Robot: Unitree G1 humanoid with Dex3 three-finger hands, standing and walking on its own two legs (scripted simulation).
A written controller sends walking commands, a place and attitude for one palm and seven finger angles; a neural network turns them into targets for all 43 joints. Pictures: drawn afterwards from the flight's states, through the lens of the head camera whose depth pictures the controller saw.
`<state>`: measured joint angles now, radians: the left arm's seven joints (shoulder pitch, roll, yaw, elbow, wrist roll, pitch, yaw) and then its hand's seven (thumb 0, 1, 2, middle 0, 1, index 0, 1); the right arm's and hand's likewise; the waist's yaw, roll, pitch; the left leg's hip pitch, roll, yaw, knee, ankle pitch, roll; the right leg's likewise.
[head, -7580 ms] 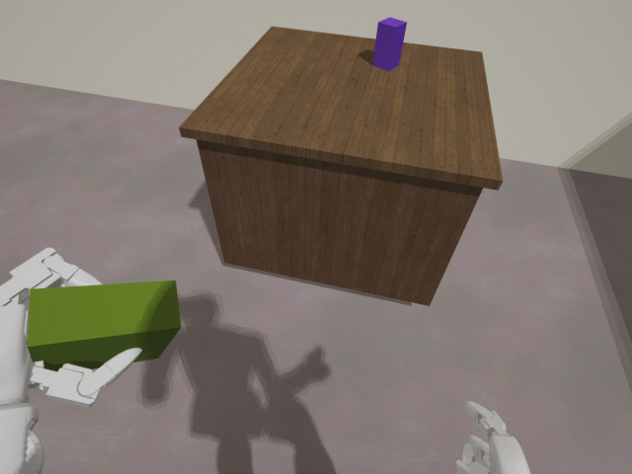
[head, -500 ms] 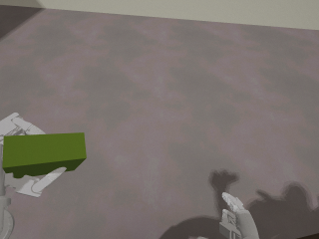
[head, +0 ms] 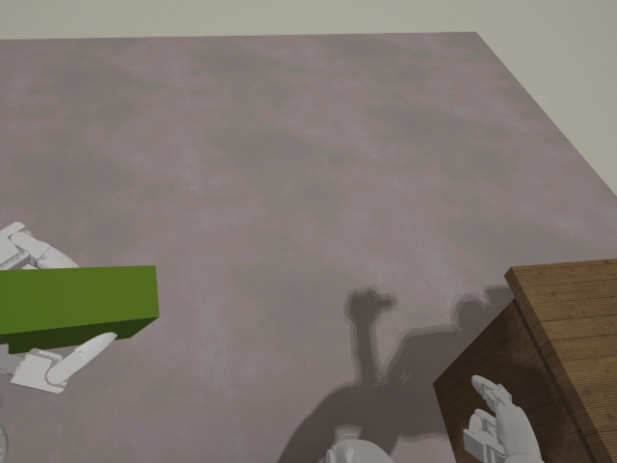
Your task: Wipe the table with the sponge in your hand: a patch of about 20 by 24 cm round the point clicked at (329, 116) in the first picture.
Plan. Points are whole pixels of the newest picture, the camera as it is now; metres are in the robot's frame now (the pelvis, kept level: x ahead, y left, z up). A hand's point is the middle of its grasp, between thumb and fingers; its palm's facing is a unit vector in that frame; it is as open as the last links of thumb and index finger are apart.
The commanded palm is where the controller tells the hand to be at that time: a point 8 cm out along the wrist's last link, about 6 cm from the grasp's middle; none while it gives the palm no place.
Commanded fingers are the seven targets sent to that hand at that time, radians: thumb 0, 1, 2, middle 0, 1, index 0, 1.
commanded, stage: turn to face it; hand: left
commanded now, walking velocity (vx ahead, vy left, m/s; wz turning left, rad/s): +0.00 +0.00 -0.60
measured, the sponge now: (98, 309) +0.22 +0.22 +0.15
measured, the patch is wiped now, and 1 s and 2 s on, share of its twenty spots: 0.00 0.00 0.00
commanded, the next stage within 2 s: none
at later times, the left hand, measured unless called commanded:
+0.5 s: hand (239, 315) +0.21 +0.08 +0.19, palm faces +0.06 -0.82 -0.56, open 9.2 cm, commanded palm +0.17 +0.15 +0.19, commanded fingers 0.00 0.10 1.30 -1.20 -1.60 -1.20 -1.60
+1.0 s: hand (405, 400) +0.16 -0.05 +0.17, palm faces -0.20 -0.84 -0.51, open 9.2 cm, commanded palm +0.13 +0.04 +0.19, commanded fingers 0.00 0.10 1.30 -1.20 -1.60 -1.20 -1.60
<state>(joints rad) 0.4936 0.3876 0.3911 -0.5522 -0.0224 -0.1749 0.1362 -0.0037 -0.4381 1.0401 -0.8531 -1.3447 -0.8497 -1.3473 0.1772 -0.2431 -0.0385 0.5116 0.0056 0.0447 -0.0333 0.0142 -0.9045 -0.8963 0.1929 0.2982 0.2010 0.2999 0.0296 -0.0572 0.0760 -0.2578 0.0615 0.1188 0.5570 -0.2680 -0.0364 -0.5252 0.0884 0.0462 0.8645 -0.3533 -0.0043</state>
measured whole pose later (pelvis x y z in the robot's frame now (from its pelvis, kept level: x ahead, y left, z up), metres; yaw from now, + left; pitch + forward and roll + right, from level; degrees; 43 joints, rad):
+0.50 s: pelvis -0.07 -0.07 +0.01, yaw -18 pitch +1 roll +3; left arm 0.57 0.45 0.43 -0.61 -0.06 -0.20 0.14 0.00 -0.44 1.04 -0.85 -1.34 -0.85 -1.34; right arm 0.15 -0.25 0.00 0.55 0.00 0.07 0.01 0.02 -0.91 -0.90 0.19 0.30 0.25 0.30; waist -0.01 -0.01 0.12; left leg -0.41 0.04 0.06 0.84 -0.46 -0.08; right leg -0.39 0.07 0.04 0.53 -0.16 -0.09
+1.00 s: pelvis -0.16 -0.10 +0.00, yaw -36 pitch -1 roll +2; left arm 0.46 0.39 0.37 -0.57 -0.05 -0.17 0.14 0.00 -0.43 1.03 -0.85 -1.34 -0.85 -1.34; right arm 0.13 -0.21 0.04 0.54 0.01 0.02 0.02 0.01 -0.90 -0.90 0.20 0.30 0.25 0.32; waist 0.00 0.03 0.17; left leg -0.46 0.10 0.02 1.12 -0.48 -0.09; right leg -0.39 0.03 -0.04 0.65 -0.25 -0.09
